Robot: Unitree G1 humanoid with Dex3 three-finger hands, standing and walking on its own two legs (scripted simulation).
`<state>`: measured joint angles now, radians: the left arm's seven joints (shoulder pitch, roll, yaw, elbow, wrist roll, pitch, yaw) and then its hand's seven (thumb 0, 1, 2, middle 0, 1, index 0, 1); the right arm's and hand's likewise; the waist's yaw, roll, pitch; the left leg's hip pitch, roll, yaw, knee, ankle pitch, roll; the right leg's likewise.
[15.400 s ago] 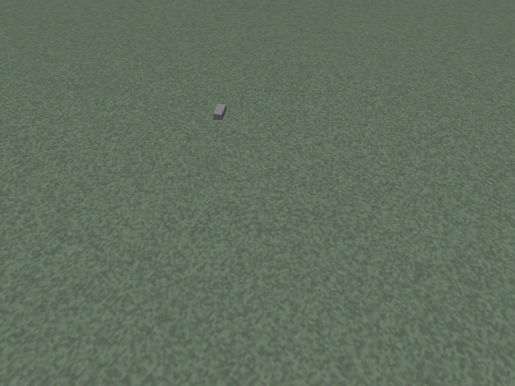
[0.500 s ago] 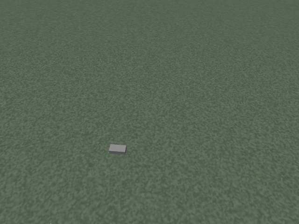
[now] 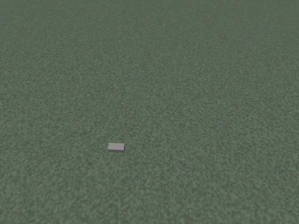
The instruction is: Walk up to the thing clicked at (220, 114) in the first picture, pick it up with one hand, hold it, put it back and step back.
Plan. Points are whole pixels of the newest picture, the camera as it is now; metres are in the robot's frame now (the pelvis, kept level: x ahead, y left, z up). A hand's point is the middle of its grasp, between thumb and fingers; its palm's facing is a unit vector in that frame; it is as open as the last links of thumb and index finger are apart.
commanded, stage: stand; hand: left
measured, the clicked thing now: (116, 147) +0.77 +0.26 -0.76
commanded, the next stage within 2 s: walk up in 0.66 s
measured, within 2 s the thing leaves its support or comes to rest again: neither
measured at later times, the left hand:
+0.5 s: hand out of the picture +0.05 +0.25 -0.16, palm faces -0.04 -0.94 -0.34, open 7.4 cm
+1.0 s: hand out of the picture +0.07 +0.32 -0.17, palm faces +0.00 -0.93 -0.37, open 7.4 cm
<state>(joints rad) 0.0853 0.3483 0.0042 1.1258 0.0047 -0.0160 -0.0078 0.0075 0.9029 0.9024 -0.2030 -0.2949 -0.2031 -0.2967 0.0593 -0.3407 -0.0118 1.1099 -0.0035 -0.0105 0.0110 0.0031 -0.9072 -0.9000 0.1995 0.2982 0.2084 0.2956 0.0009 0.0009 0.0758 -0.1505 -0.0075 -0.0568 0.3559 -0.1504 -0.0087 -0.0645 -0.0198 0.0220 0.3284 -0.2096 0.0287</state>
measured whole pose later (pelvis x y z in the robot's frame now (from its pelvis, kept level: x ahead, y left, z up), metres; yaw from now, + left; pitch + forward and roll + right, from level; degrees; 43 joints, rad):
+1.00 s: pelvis +0.06 +0.03 -0.02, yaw +1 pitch -3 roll +0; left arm 0.31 0.43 0.07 1.00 0.02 -0.01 -0.04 0.01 0.90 0.90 -0.20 -0.29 -0.20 -0.30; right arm 0.23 -0.40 -0.10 0.97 -0.04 -0.07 0.06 0.00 -0.91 -0.90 0.20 0.30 0.21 0.30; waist 0.00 -0.03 0.07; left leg -0.28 0.01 0.04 0.56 -0.23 0.02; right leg -0.21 -0.01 0.08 0.85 -0.48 -0.04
